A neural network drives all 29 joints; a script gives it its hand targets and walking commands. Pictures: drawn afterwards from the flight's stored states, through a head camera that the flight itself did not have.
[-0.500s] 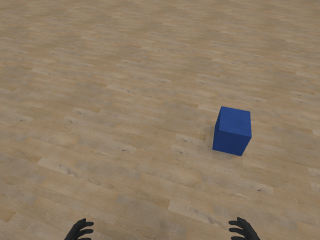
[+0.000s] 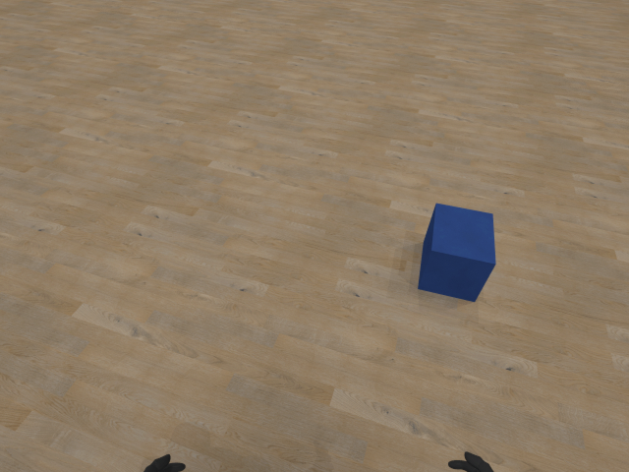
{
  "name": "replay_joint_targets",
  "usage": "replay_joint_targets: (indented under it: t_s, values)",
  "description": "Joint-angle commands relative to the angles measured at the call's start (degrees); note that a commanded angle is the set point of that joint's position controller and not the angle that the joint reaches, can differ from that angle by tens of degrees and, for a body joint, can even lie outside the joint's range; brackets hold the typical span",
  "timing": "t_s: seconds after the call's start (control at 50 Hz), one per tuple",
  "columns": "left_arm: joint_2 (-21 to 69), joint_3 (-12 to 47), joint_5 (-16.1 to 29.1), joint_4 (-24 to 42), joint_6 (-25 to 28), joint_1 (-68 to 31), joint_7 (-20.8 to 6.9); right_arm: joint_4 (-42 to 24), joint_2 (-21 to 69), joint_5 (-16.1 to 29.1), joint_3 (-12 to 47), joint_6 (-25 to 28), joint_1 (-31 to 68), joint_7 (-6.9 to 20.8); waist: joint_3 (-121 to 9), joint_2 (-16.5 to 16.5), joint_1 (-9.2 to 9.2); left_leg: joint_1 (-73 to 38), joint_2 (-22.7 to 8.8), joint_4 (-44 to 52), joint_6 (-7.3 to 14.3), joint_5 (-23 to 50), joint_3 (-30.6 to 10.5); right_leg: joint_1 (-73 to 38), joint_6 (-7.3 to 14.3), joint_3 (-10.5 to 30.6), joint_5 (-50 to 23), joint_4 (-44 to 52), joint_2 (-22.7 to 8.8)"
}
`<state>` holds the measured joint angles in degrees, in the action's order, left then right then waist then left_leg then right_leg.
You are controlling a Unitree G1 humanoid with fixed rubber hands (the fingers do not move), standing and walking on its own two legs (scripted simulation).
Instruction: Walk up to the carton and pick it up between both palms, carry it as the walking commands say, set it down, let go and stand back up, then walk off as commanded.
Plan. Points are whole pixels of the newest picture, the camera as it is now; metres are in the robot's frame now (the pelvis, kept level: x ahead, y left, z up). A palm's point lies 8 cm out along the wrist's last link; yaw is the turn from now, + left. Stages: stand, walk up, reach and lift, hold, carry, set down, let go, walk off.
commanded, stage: stand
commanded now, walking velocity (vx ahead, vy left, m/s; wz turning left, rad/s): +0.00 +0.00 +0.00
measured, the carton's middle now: (455, 251) +1.07 -0.57 -0.64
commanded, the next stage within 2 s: none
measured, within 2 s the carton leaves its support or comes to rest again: neither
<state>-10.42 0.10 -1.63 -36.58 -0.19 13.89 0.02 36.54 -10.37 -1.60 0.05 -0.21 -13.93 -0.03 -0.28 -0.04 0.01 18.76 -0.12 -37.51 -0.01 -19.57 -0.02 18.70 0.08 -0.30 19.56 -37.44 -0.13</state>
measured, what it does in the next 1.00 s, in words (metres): stands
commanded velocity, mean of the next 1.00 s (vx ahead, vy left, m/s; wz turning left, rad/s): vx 0.00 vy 0.00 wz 0.00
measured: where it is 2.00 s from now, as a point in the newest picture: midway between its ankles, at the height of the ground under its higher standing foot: outside the picture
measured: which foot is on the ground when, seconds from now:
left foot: down 0.00-1.00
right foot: down 0.00-1.00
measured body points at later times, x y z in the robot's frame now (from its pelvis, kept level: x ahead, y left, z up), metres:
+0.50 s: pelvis +0.00 +0.00 +0.00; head +0.01 +0.00 +0.45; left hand +0.13 +0.23 -0.11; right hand +0.13 -0.23 -0.11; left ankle +0.00 +0.12 -0.72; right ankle +0.00 -0.12 -0.72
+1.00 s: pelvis +0.00 +0.00 +0.01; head +0.01 +0.00 +0.46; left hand +0.11 +0.23 -0.11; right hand +0.11 -0.23 -0.11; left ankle +0.00 +0.12 -0.72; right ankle +0.00 -0.12 -0.72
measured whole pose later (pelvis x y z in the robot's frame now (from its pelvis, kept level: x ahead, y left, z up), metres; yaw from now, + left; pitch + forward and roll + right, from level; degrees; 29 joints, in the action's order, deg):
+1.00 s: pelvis +0.00 +0.00 +0.01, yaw +0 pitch +0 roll +0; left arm -9.9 -1.5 -1.4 -41.0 0.0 15.0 0.6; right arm 41.0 -9.8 -1.4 -1.5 -0.1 -15.0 -0.6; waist 0.2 0.0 0.0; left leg 16.7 -0.1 -34.3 0.0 -17.9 -0.1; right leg 16.7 0.1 -0.1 17.9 -34.3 -0.1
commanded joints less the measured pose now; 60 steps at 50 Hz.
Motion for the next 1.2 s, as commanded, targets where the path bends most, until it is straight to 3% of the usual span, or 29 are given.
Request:
replay_joint_targets:
  t_s: [0.0,1.18]
  values:
    - [-4.59,-1.37,0.0,4.14,0.83,-0.85,0.14,-4.15,-4.59,-0.01,-1.37,0.83,0.85,-0.14,-2.11,0.12,0.01,-0.53,-2.18,6.51,1.42,8.12,-2.98,-0.53,1.54,3.13,-8.08,6.58,-2.29]
    - [-4.29,-3.07,0.31,-3.48,1.01,2.28,0.99,3.58,-4.2,0.28,-3.07,0.96,-2.09,-0.97,-0.13,0.09,0.01,-2.88,-2.86,10.25,2.12,9.58,-3.98,-2.78,2.3,4.21,-9.64,10.25,-2.97]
